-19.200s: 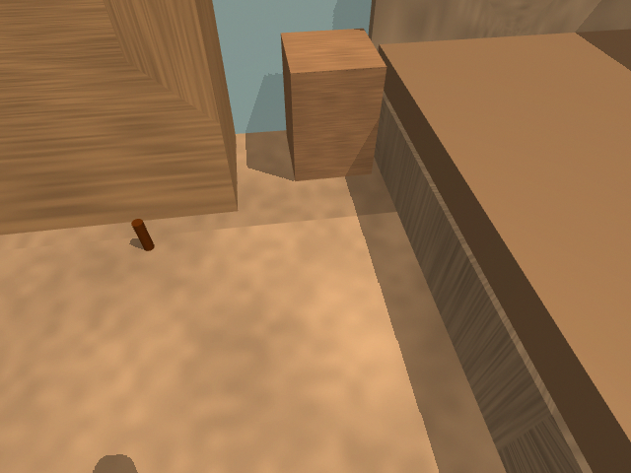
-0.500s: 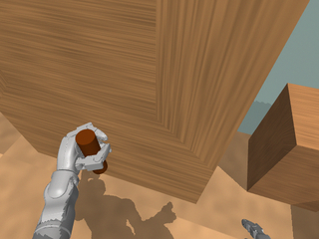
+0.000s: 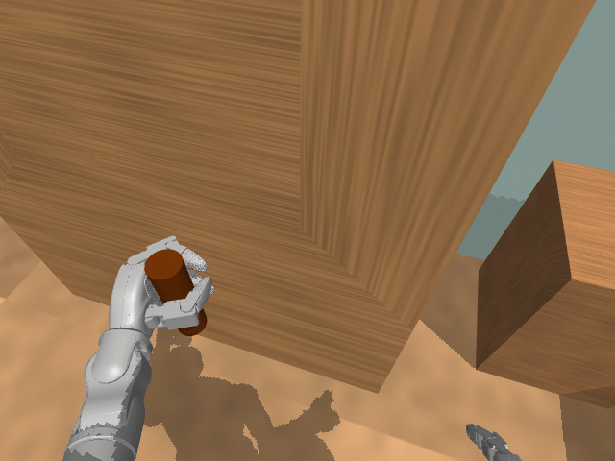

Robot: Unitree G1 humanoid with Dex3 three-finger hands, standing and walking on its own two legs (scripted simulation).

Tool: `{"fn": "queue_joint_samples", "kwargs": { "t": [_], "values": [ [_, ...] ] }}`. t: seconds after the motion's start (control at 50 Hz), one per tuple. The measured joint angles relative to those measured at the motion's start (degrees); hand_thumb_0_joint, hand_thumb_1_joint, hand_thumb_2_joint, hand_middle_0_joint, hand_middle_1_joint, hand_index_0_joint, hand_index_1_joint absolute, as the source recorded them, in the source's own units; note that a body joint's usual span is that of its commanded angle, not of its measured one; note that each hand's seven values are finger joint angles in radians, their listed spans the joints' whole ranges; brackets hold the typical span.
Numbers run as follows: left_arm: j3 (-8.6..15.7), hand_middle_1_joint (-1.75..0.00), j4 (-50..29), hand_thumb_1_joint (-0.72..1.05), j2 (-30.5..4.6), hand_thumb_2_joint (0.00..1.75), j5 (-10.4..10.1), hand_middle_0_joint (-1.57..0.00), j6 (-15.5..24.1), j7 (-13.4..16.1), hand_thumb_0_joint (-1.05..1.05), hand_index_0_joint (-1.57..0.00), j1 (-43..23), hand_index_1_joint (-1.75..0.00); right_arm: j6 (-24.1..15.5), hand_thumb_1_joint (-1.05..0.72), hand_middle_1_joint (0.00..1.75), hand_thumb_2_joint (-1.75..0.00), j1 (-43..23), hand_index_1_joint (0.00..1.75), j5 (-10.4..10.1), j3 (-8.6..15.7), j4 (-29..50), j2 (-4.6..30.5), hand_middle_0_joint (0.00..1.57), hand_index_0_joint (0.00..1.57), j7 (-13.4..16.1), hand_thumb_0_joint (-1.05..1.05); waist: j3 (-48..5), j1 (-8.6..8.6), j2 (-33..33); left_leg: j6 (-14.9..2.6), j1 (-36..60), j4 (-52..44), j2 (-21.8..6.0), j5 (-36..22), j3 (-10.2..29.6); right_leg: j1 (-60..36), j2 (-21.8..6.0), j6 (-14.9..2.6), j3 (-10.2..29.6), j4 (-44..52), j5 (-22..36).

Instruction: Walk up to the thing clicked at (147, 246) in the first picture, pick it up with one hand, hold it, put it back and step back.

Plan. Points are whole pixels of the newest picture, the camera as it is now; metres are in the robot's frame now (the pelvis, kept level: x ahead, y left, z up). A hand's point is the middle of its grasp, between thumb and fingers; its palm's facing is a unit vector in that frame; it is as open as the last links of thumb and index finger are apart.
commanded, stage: hold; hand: left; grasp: from the side
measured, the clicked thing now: (179, 296) +0.33 +0.18 +0.03
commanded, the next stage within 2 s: crouch in 0.38 s
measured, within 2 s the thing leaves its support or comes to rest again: neither
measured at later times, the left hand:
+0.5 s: hand (188, 293) +0.33 +0.16 +0.05, palm faces +0.00 -1.00 +0.00, open 5.3 cm
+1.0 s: hand (203, 332) +0.34 +0.17 -0.09, palm faces +0.02 -1.00 +0.01, open 5.3 cm
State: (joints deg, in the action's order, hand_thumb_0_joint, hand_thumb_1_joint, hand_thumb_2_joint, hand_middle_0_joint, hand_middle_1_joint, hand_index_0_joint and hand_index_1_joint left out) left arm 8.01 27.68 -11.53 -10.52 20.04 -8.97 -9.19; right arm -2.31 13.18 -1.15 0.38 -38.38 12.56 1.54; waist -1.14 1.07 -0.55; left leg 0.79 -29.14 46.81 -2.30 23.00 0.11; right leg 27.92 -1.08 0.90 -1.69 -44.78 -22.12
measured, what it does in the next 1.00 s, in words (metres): lowers itself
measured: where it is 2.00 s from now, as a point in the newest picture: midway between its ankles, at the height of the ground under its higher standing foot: outside the picture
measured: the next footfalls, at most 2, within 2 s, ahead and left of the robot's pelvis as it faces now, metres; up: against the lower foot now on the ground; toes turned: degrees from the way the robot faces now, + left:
none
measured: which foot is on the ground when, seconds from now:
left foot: down 0.00-1.00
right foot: down 0.00-1.00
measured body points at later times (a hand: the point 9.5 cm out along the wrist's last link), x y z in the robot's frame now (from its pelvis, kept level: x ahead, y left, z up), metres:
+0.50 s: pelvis +0.00 +0.00 +0.00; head +0.03 +0.01 +0.45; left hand +0.32 +0.22 +0.05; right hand +0.13 -0.25 -0.11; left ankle +0.01 +0.13 -0.71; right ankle +0.01 -0.13 -0.71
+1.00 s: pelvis -0.03 +0.00 -0.08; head +0.09 +0.02 +0.35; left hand +0.33 +0.23 -0.09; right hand +0.09 -0.27 -0.19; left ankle +0.01 +0.13 -0.71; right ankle +0.01 -0.13 -0.71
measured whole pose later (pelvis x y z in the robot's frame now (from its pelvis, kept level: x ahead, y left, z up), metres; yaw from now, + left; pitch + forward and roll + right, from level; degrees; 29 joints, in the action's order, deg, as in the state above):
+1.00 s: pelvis -0.03 +0.00 -0.08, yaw +0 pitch +21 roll -2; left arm 13.5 48.2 -13.4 -9.9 37.5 -11.8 -19.4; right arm -4.4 12.6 1.7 1.1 -38.0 14.5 -1.5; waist -7.0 3.9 0.8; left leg 1.0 -63.2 73.6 -2.3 31.0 1.7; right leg 61.7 -1.3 0.8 -2.1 -71.8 -30.5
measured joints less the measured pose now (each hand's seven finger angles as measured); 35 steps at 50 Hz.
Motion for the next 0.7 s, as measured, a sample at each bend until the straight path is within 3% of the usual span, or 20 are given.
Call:
{"fn": "queue_joint_samples", "kwargs": {
  "t": [0.58, 0.7],
  "values": [
    [-0.22, -1.12, 0.63, 0.19, 0.07, 1.09, 0.52, -0.99, 0.21, 0.49, 0.04, -1.02, -0.05, -1.11, 0.04, -0.89, 0.3, -0.9, 0.32, 0.3, 0.12, 0.08, 0.0, 0.04, 0.2, 0.2, -0.2, 0.01, -0.44, 0.08, -0.05, -0.06, -0.44, 0.3, -0.03, -0.08, -0.07, 0.46, 0.04, 0.04, 0.11, -0.23, 0.15],
    [0.36, -1.12, 4.42, 0.19, 0.25, 1.09, 0.63, -0.99, 1.89, 0.53, 0.04, -1.02, -1.5, -1.11, -0.34, -0.87, 0.3, -0.9, -0.09, 0.3, 0.56, 0.23, -0.17, 0.11, 0.2, 0.2, -0.73, 0.01, -0.58, 0.39, 0.16, -0.08, -3.04, 1.98, 0.02, 0.22, 0.06, 3.06, -0.02, 0.01, 0.05, -2.0, -0.23]
  ]
}}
